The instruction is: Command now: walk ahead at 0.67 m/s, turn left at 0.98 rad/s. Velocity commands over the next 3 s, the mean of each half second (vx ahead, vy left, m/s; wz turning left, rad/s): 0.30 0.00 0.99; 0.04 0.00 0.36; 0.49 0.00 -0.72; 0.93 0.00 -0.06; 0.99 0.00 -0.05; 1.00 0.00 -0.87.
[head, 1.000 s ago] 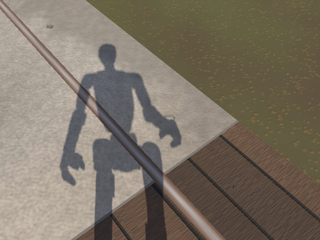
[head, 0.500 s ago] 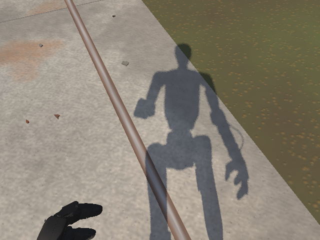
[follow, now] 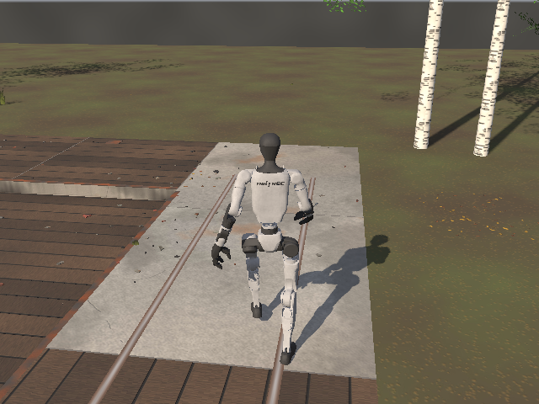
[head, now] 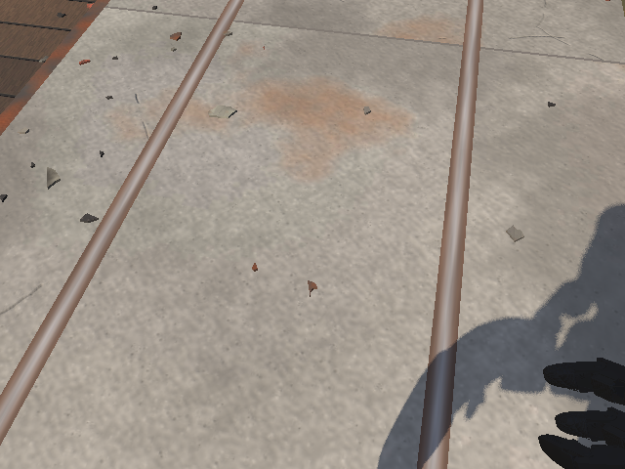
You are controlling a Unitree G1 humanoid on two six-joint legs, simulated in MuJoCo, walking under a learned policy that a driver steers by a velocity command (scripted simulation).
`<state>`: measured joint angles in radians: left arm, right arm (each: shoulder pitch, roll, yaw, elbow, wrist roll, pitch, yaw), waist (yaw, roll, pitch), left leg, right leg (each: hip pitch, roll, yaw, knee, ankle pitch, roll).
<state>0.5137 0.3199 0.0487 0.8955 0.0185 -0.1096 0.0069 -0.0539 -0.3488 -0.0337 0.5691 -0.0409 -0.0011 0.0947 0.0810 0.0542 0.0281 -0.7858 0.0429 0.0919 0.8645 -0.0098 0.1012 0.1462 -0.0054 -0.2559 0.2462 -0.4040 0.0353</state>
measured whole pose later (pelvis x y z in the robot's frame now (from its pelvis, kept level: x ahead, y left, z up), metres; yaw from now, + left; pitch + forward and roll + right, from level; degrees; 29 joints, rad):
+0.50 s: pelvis +0.31 -0.04 +0.00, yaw +31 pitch +2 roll +0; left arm 0.03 0.28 0.04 0.59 0.01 -0.06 0.03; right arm 0.20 -0.34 -0.11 0.61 0.03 0.05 -0.04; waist -0.05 -0.01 0.03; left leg -0.34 -0.25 -0.32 0.74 -0.43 0.06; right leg -0.48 0.06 0.18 0.49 -0.01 0.06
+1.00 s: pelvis +0.33 -0.03 +0.01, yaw +39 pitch +1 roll -1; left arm 0.25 0.30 0.08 0.74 -0.02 0.03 0.02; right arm 0.19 -0.21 -0.02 0.69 -0.04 0.02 -0.02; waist 0.03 -0.04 0.01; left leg -0.24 -0.01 0.01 0.51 -0.29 0.04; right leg -0.50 0.01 0.05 0.94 -0.43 0.06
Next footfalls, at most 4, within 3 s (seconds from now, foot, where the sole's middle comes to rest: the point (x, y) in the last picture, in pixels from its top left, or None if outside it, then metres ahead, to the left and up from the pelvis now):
0.08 left None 0.29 0.04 -0.76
0.48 right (386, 444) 0.52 -0.06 -0.76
0.86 left None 0.29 0.06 -0.76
1.42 right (419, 440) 0.53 -0.13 -0.76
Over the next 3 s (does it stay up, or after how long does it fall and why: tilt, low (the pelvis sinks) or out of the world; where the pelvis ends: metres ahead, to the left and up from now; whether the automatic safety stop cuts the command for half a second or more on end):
stays up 1.89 0.19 0.01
